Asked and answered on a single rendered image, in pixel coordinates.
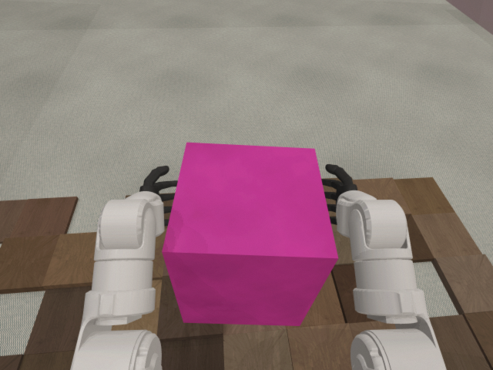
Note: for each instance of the carton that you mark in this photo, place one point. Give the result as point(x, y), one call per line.
point(249, 239)

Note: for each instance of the robot left hand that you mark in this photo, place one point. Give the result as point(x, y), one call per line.
point(151, 186)

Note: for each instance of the robot left forearm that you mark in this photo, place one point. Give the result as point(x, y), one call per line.
point(123, 272)

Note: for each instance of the robot right upper arm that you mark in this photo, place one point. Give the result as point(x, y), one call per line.
point(394, 349)

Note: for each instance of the robot left upper arm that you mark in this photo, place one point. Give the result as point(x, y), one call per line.
point(120, 350)

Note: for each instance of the robot right forearm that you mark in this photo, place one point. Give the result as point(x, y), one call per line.
point(380, 246)

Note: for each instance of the robot right hand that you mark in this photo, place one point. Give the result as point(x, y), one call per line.
point(345, 184)

